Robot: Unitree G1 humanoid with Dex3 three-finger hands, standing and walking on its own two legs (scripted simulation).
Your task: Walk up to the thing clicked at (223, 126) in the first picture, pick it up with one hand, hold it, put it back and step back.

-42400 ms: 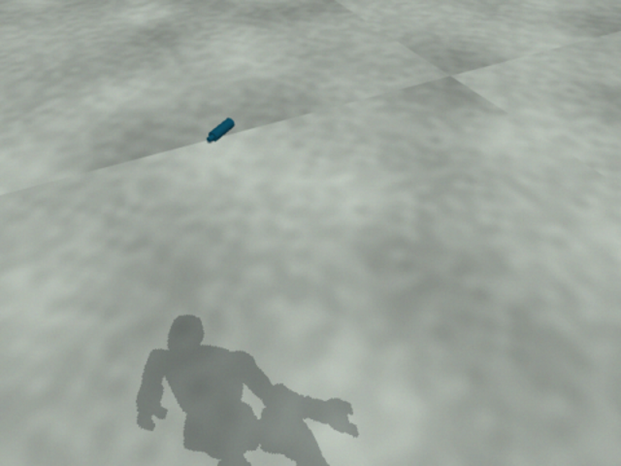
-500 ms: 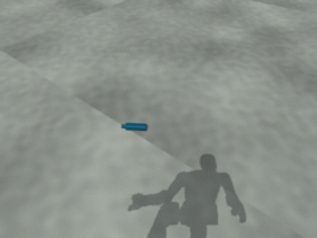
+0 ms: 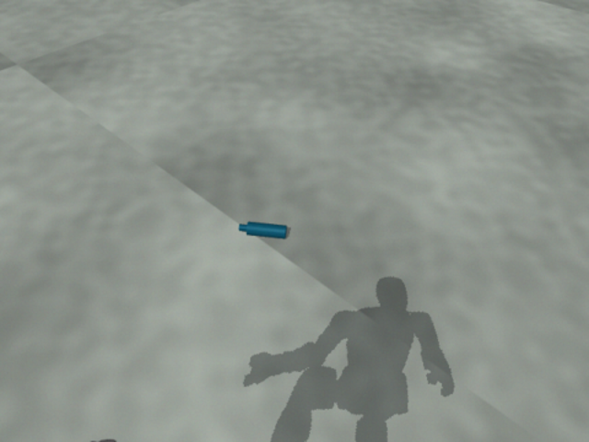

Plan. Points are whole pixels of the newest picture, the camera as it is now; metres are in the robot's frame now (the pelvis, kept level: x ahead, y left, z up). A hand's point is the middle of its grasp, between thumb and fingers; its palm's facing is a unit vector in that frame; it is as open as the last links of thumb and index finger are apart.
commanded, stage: step back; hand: left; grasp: from above
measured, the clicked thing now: (262, 229) +1.02 +0.18 -0.74
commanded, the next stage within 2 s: stand in 0.16 s
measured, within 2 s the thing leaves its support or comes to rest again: neither
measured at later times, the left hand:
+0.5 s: hand out of the picture +0.08 +0.24 -0.14, palm faces -0.01 -0.94 -0.34, open 7.4 cm
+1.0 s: hand out of the picture +0.04 +0.23 -0.14, palm faces -0.03 -0.94 -0.35, open 7.4 cm
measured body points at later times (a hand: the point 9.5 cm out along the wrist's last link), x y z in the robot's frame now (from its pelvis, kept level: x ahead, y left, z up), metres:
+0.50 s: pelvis +0.00 -0.02 +0.01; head +0.01 -0.02 +0.46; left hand +0.08 +0.28 -0.12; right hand +0.11 -0.31 -0.11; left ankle +0.01 +0.11 -0.73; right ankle -0.02 -0.14 -0.73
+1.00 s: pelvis -0.02 -0.02 +0.01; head -0.01 -0.03 +0.46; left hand +0.04 +0.28 -0.12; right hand +0.04 -0.32 -0.13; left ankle +0.01 +0.11 -0.73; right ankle -0.02 -0.14 -0.73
